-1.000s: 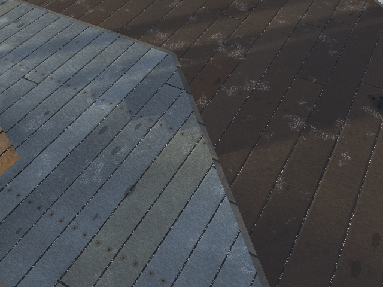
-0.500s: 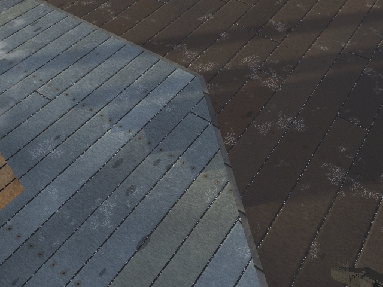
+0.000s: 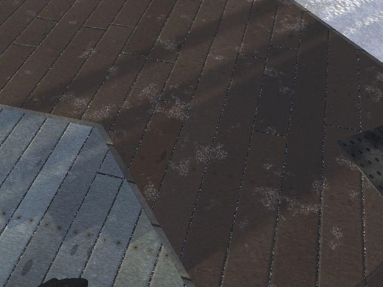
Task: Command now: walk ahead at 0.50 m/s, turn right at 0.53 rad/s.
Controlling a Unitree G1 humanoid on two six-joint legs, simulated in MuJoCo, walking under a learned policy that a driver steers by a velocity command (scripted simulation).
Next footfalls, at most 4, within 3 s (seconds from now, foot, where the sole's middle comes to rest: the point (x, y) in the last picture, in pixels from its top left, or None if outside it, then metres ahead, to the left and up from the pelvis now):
0.46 left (171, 283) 0.46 0.09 -0.75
1.00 right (253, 217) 0.69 -0.22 -0.75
1.50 left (191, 161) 0.95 0.00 -0.75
1.96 right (248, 149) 1.00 -0.24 -0.75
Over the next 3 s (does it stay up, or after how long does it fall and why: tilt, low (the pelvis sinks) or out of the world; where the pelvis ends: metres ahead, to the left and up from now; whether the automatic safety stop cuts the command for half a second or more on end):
stays up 0.94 -0.14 0.02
